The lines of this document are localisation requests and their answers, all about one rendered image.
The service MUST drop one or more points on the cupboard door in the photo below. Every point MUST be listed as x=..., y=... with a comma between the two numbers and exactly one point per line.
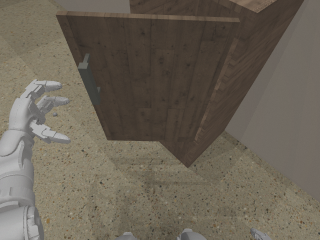
x=156, y=72

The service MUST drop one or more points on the right robot shin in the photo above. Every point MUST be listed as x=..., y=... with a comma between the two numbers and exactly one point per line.
x=186, y=230

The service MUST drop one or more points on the left robot upper arm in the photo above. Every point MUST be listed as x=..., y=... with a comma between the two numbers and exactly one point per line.
x=22, y=223

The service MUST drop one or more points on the handle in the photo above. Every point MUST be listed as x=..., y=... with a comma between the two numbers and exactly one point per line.
x=88, y=80

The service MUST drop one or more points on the left robot hand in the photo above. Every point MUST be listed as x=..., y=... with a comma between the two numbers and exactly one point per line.
x=24, y=111

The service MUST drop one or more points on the robot shin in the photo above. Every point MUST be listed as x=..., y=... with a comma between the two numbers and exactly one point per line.
x=186, y=230
x=127, y=233

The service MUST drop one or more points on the right robot hand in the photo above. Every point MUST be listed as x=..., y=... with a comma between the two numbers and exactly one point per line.
x=258, y=235

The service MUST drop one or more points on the robot left forearm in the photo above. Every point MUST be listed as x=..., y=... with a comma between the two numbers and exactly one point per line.
x=16, y=170

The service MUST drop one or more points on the left robot shin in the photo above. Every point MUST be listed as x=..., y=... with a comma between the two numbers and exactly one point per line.
x=127, y=233

